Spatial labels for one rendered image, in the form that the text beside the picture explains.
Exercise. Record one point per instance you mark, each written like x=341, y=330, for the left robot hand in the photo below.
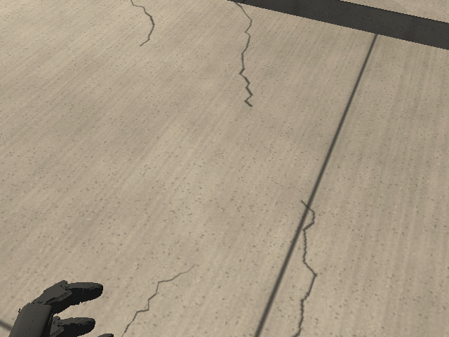
x=36, y=319

